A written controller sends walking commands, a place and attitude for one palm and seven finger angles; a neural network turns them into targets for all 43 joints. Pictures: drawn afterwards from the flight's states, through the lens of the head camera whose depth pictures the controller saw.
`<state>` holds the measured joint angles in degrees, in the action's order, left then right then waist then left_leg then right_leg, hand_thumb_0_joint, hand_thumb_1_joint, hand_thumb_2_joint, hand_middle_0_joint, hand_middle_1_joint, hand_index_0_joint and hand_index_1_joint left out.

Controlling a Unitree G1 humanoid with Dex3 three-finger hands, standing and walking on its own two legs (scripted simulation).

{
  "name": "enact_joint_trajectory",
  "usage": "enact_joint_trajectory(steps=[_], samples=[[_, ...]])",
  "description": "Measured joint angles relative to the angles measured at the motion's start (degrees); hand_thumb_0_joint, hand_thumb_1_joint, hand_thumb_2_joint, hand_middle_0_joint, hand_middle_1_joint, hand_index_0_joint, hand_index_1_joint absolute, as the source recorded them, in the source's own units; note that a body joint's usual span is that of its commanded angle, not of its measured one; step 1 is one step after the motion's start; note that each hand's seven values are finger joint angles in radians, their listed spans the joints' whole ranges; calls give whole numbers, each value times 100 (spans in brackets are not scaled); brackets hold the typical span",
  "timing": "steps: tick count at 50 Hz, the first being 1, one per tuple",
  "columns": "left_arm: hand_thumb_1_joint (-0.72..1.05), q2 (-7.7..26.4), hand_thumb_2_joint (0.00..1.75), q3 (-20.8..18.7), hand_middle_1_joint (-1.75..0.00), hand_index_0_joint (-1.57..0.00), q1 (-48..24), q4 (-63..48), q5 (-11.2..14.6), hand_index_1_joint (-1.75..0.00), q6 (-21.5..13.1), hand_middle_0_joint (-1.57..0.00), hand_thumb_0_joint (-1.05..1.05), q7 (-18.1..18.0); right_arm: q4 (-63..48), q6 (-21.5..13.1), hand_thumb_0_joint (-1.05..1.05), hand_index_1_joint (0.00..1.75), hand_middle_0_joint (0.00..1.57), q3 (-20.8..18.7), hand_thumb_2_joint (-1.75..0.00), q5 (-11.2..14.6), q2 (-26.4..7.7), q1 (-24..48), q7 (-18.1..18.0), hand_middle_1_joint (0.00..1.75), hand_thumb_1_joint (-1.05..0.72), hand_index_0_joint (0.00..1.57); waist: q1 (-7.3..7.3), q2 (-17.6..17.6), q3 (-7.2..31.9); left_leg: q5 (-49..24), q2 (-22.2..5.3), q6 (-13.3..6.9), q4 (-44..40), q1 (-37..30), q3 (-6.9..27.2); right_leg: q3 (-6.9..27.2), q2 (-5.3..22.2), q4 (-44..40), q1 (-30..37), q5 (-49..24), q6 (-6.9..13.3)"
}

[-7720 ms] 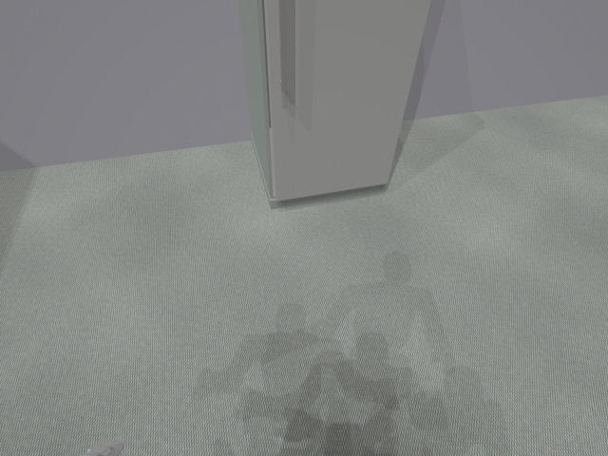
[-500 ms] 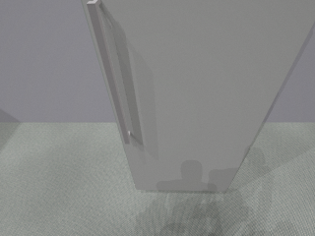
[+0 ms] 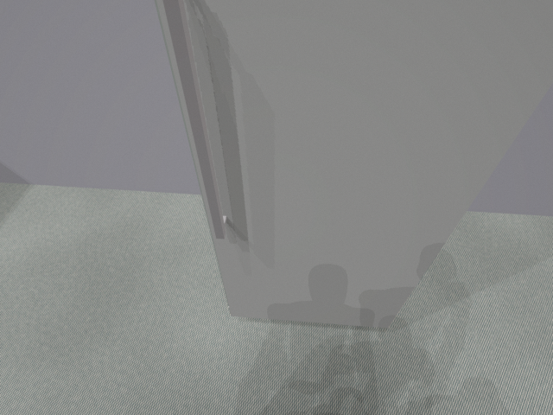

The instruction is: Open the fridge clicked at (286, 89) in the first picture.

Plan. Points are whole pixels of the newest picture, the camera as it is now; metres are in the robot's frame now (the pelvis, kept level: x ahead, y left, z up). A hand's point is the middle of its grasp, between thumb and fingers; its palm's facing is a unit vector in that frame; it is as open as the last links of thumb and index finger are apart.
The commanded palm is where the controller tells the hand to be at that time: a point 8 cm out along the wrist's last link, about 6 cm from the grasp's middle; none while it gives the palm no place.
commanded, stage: look again from close up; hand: left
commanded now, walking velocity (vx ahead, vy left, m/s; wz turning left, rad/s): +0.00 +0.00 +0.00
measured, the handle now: (205, 140) +0.51 +0.15 +0.12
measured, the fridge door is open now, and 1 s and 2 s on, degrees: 0 0 0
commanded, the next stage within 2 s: none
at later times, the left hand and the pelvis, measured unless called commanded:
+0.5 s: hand out of the picture +0.03 +0.30 -0.17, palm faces +0.01 -0.96 -0.28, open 7.4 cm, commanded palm none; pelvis -0.03 +0.07 +0.00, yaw +0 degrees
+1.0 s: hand out of the picture -0.06 +0.27 -0.17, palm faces -0.01 -0.97 -0.25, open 7.4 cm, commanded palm none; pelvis -0.05 +0.07 +0.00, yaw +0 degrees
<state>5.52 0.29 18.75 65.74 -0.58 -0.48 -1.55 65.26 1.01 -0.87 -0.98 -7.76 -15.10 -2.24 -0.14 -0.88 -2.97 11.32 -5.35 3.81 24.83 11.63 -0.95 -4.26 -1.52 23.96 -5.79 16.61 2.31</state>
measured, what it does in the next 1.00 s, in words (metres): shifts its weight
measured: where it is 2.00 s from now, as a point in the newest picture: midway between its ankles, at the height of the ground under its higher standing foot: outside the picture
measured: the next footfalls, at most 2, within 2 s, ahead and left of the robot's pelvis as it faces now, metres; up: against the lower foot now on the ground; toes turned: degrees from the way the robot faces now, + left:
none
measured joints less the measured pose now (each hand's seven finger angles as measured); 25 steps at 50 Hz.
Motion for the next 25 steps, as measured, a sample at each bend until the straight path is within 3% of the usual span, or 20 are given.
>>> enact_joint_trajectory(steps=[6, 9, 18, 25], samples=[[90, 207, 89, -89, -30, -21, 60, -399, -67, -30, -132, -20, 1, -31, -527, -114, 1, 30, 20, -91, -90, -49, -244, -143, -8, 29, -92, 20, -21, -74, 135, 332, 119, -207, 633, 335, 53, -45, 135, 491, -236, 254, -97], [90, 390, 89, -129, -30, -21, 40, -561, -76, -30, -89, -20, 1, -47, -625, -86, 1, 30, 20, -114, -90, -33, -294, -82, 13, 29, -92, 20, 4, 24, 256, 419, 197, -191, 760, 308, 4, 1, 231, 643, -228, 350, -180], [91, 879, 89, -135, -29, -20, -320, -965, -66, -30, 27, -20, 1, -14, -927, -154, 1, 30, 20, -46, -90, -31, -416, 270, 108, 29, -91, 20, 47, 171, 316, 326, 344, -458, 776, 352, -187, 177, 395, 569, -284, 137, -418], [91, 1096, 89, -125, -29, -20, -412, -1053, -88, -30, 70, -20, 1, 56, -992, -120, 1, 30, 20, -10, -90, -46, -549, 320, 203, 29, -91, 20, 44, 168, 306, 17, 512, -610, 435, 392, -280, 249, 548, 378, -405, -104, -419]])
